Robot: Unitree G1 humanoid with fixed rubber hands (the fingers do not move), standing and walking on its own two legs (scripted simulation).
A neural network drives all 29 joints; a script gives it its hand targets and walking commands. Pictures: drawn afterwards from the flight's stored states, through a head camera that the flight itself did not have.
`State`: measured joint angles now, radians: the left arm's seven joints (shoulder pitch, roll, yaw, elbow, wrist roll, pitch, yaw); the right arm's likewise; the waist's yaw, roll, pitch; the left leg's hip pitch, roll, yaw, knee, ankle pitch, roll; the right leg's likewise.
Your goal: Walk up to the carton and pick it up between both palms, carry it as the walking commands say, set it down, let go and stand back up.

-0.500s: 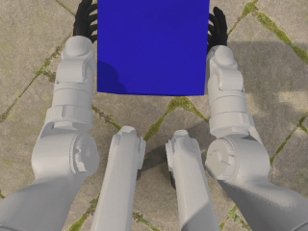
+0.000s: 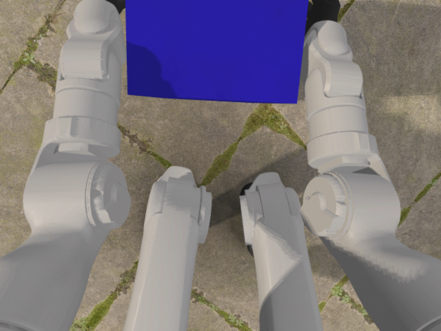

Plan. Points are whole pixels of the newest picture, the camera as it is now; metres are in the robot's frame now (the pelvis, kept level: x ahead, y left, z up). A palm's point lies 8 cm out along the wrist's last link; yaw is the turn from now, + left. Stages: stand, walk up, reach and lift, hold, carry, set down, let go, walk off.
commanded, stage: set down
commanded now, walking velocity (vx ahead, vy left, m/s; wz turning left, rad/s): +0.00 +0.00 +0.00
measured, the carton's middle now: (213, 33) +0.53 +0.05 -0.21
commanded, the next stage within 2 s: none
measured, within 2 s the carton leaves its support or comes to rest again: rests again in 1.04 s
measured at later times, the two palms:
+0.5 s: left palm (108, 7) +0.53 +0.20 -0.16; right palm (310, 29) +0.54 -0.09 -0.16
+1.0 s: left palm (113, 12) +0.53 +0.20 -0.18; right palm (304, 34) +0.54 -0.09 -0.18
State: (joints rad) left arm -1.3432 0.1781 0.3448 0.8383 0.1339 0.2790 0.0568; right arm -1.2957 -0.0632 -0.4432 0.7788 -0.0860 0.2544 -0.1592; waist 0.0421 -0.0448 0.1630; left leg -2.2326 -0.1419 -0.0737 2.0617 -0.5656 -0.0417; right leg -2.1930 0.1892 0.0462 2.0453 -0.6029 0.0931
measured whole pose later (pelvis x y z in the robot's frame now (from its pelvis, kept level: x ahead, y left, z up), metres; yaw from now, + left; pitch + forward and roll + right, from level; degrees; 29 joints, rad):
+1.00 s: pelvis +0.00 +0.00 -0.03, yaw +0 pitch +39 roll -2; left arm -1.38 0.25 0.29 0.94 0.07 0.23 0.04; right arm -1.33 -0.07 -0.39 0.85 -0.05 0.21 -0.20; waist 0.05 -0.05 0.26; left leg -2.24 -0.10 -0.04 2.18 -0.61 -0.03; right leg -2.22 0.19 0.03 2.17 -0.63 0.08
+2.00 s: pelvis +0.00 +0.00 -0.04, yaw +0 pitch +36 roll -2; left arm -1.44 0.30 0.25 1.09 0.05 0.11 0.03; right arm -1.39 -0.16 -0.29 0.98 0.00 0.12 -0.18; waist 0.05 -0.05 0.34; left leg -2.23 -0.07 -0.03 2.21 -0.60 -0.02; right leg -2.20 0.16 0.01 2.20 -0.63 0.07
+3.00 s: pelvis +0.01 +0.00 +0.11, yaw +2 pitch +46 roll -3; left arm -1.28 0.38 0.26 0.98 -0.02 0.17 -0.01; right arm -1.22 -0.19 -0.29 0.84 0.03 0.18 -0.15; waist 0.01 -0.01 0.01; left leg -1.97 -0.07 -0.04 1.65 -0.47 0.01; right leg -1.94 0.09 0.03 1.65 -0.51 0.04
